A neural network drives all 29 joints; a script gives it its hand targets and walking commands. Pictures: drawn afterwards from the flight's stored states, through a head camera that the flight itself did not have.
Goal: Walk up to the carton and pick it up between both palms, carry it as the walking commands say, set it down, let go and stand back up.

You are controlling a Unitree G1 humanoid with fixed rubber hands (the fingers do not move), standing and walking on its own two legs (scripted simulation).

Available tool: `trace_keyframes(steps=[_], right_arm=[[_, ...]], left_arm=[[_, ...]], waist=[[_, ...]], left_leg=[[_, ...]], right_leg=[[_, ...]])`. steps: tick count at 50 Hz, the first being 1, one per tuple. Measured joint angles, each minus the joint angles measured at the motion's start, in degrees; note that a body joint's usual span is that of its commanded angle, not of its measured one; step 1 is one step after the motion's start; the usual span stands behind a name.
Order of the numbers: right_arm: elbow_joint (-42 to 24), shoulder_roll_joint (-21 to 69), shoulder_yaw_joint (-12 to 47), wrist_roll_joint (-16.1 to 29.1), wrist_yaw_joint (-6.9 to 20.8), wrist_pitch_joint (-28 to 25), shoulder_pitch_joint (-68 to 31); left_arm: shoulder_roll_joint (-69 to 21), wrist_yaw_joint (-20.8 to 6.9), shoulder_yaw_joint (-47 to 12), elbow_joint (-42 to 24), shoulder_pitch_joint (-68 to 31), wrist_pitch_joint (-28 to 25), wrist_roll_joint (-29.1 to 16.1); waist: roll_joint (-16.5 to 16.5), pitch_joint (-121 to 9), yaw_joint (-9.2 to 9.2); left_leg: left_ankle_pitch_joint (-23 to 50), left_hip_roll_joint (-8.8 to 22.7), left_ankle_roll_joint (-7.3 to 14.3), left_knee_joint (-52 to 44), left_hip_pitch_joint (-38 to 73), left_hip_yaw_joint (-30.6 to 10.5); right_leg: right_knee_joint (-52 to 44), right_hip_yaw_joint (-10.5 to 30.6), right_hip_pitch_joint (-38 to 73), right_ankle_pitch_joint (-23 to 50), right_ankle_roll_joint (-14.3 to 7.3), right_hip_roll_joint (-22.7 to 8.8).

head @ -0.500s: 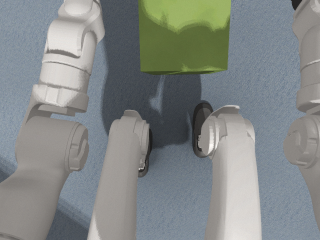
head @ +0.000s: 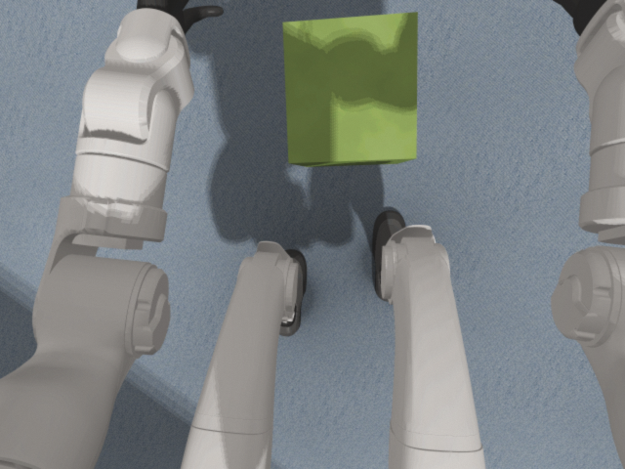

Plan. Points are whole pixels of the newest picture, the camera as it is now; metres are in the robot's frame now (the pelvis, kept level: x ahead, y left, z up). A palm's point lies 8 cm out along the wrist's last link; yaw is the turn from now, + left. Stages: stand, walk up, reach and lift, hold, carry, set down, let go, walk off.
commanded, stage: set down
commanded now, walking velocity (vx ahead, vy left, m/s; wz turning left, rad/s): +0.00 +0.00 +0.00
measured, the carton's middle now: (350, 106) +0.52 -0.04 -0.47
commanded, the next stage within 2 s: let go in 0.18 s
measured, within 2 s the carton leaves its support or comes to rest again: neither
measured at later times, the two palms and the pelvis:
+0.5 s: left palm (109, 141) +0.43 +0.16 -0.04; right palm out of the picture +0.42 -0.26 -0.07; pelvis +0.02 +0.00 +0.07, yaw -2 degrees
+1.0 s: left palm out of the picture +0.29 +0.21 +0.08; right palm out of the picture +0.27 -0.25 +0.07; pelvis +0.09 +0.00 +0.15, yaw -5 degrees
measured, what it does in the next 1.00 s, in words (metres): rises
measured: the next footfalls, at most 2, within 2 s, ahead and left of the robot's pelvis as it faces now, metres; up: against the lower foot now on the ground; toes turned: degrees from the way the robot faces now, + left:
none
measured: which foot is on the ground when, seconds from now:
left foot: down 0.00-1.00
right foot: down 0.00-1.00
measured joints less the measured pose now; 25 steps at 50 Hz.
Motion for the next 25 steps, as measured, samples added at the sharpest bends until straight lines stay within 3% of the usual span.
trace_keyframes(steps=[14,17,21,25], right_arm=[[0.10,1.12,0.00,-4.60,2.79,-1.76,2.57],[-3.39,1.99,0.44,-4.86,2.99,-1.77,9.02],[-13.16,2.39,2.56,-4.85,3.39,-0.92,21.55],[-18.35,3.25,3.86,-4.87,4.33,-0.72,33.10]], left_arm=[[-0.44,-1.89,2.25,2.33,3.46,-4.23,0.11],[-1.12,-1.91,1.29,-3.76,11.06,-3.59,0.37],[-1.35,-1.91,-0.94,-13.07,23.67,-1.86,0.39],[-2.09,-2.48,-2.23,-18.27,35.43,-1.96,0.39]], waist=[[-0.05,-0.13,0.01],[-0.08,-0.04,0.00],[-0.09,-0.04,-0.01],[-0.10,-0.10,-0.01]], left_leg=[[3.59,0.19,0.21,-9.99,6.94,-0.10],[3.59,0.27,0.24,-11.40,9.27,-0.12],[3.60,0.45,0.38,-13.93,13.83,-0.13],[3.75,0.87,0.56,-17.24,20.39,-0.13]], right_leg=[[-9.56,0.27,7.18,2.92,0.28,0.08],[-10.67,0.30,9.37,2.77,0.28,0.14],[-12.73,0.38,13.72,2.52,0.30,0.30],[-15.71,0.43,20.09,2.52,0.30,0.68]])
